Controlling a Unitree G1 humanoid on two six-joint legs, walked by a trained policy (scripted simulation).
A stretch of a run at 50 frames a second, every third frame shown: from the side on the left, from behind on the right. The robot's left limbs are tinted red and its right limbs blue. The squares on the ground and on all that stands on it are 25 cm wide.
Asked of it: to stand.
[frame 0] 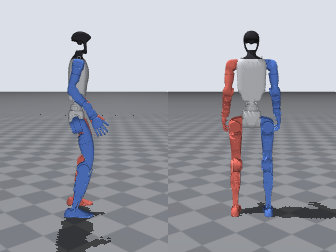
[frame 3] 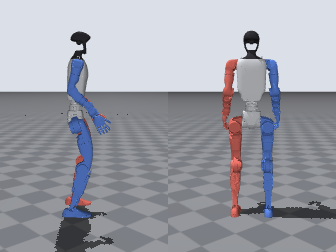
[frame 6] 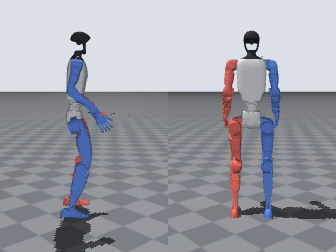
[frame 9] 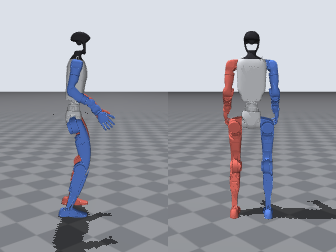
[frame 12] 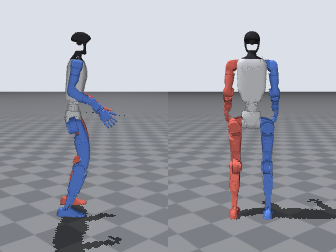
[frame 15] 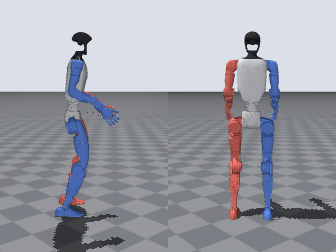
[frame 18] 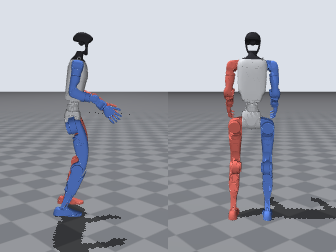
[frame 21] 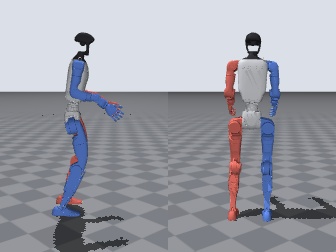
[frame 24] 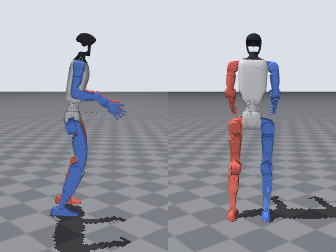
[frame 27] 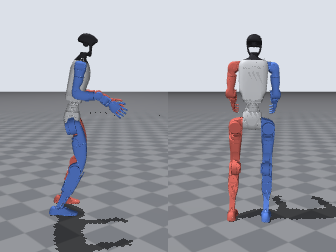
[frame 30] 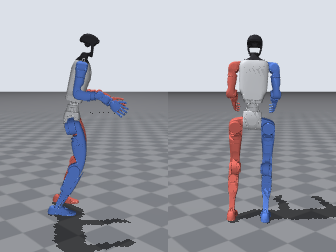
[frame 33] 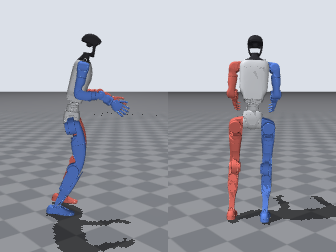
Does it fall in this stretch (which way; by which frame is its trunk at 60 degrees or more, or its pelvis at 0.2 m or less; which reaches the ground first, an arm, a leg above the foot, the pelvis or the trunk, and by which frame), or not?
no
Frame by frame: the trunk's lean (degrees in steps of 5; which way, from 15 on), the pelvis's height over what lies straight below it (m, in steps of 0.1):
0: 5, 0.8
3: 5, 0.8
6: 5, 0.8
9: 5, 0.8
12: 5, 0.8
15: 10, 0.8
18: 10, 0.8
21: 10, 0.8
24: 10, 0.8
27: 15 forward, 0.8
30: 15 forward, 0.8
33: 15 forward, 0.8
